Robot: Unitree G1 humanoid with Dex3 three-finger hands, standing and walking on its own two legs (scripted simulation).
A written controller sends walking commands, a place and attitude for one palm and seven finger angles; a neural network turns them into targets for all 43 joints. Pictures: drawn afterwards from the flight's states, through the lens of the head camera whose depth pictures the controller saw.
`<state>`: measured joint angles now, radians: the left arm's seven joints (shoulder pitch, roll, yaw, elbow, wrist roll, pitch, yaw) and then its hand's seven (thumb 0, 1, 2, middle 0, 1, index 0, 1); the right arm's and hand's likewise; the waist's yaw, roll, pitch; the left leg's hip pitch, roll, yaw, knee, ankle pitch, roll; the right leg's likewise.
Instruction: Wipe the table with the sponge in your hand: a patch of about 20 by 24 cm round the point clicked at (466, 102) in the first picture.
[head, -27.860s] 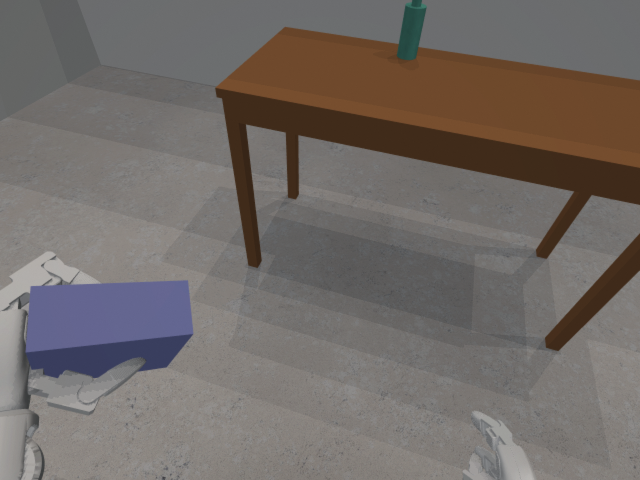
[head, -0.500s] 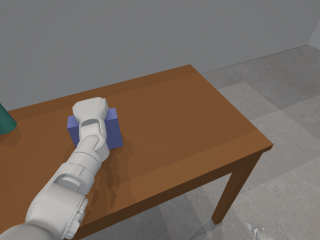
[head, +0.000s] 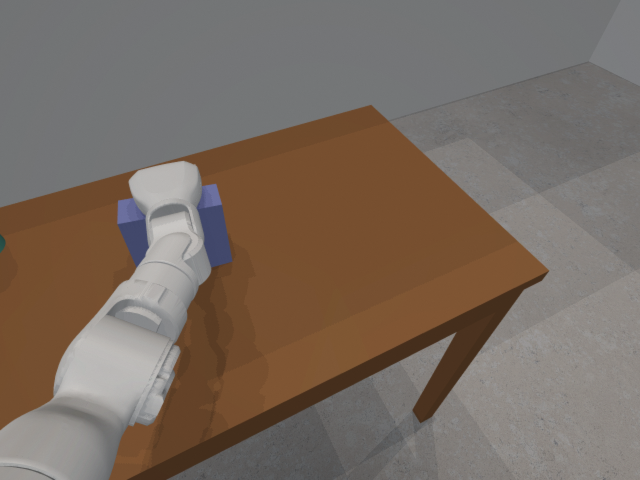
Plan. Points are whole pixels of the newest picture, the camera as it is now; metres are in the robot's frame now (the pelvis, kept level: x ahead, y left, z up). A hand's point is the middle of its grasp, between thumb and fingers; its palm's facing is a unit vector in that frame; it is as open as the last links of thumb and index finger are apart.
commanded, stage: wipe back along the third lane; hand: left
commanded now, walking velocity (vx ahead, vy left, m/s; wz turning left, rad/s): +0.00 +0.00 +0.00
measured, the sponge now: (182, 243) +0.44 +0.21 +0.03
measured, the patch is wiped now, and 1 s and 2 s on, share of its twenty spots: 1.00 1.00 1.00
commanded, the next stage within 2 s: none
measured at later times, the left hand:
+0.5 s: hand (181, 233) +0.42 +0.20 +0.08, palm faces +0.00 -0.04 -1.00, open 9.6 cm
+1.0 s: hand (191, 264) +0.37 +0.17 +0.08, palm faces +0.05 -0.08 -1.00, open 9.5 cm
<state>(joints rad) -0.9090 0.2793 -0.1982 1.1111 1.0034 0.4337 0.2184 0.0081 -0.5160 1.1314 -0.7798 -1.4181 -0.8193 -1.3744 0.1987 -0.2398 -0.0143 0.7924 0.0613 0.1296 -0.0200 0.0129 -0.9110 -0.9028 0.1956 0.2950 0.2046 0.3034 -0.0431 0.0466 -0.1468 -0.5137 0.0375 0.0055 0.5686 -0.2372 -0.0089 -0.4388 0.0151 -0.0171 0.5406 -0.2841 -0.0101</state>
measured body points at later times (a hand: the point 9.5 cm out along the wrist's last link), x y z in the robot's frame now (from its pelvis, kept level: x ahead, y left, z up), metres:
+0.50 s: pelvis +0.02 +0.00 +0.00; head +0.01 -0.01 +0.45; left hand +0.42 +0.20 +0.13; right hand +0.22 -0.22 -0.10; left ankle +0.02 +0.13 -0.73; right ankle -0.02 -0.12 -0.73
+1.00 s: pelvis +0.03 -0.01 +0.00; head +0.00 -0.04 +0.45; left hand +0.36 +0.17 +0.13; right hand +0.25 -0.22 -0.09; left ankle +0.02 +0.13 -0.73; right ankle -0.02 -0.12 -0.73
